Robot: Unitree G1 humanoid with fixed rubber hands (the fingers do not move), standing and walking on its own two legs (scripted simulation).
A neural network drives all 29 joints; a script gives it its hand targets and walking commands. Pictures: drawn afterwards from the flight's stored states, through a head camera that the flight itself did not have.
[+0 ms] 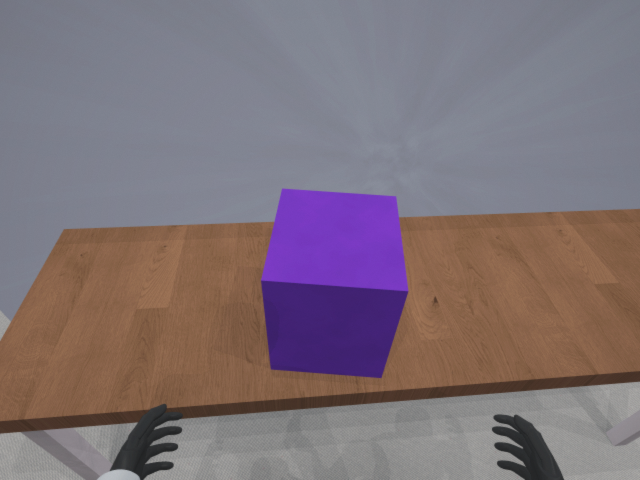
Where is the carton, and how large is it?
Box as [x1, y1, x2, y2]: [261, 189, 407, 377]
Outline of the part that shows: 282,189 261,278 271,369 381,377 407,293 407,284 395,196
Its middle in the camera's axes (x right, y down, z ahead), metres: +0.02 +0.08 +0.68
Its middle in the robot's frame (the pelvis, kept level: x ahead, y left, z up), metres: +0.46 +0.00 -0.05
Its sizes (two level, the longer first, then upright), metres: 0.210 0.200 0.250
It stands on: a table, 0.59 m high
